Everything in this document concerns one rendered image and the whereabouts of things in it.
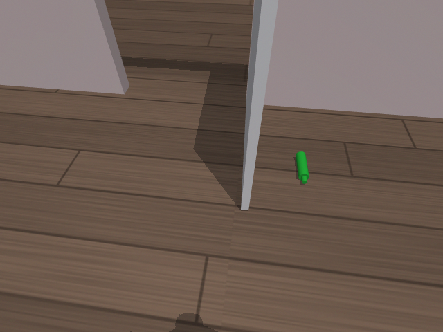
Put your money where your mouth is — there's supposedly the bottle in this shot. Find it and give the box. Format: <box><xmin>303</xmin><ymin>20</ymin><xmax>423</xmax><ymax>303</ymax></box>
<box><xmin>296</xmin><ymin>151</ymin><xmax>309</xmax><ymax>184</ymax></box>

